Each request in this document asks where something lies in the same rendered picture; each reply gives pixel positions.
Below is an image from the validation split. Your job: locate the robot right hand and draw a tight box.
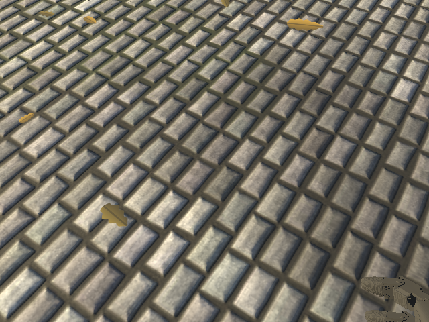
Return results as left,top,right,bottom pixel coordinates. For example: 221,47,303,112
361,276,429,322

